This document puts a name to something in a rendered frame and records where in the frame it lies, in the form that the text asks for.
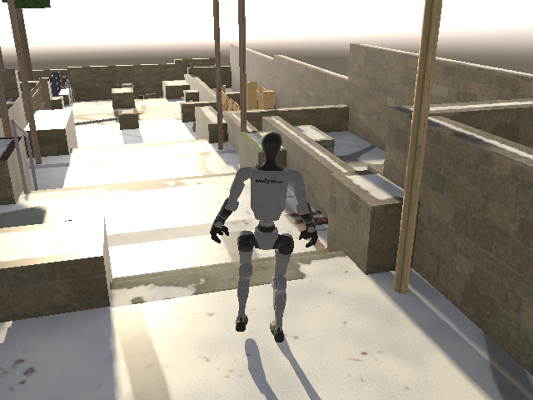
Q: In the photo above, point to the left robot shin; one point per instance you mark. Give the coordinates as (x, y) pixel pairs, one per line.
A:
(242, 293)

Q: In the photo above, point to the robot right forearm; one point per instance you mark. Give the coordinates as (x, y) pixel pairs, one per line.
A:
(309, 221)

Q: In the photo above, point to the robot left forearm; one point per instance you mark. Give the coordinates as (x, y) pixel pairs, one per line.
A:
(222, 216)

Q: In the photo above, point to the robot left hand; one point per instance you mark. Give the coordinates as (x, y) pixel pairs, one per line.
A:
(220, 231)

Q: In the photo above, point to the robot right upper arm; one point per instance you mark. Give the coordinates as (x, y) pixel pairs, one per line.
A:
(295, 177)

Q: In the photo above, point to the robot left upper arm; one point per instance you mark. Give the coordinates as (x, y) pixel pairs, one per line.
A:
(237, 186)

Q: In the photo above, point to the humanoid robot torso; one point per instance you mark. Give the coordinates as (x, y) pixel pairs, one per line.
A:
(268, 201)

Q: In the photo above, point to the robot right hand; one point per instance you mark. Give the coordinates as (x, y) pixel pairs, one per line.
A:
(313, 235)

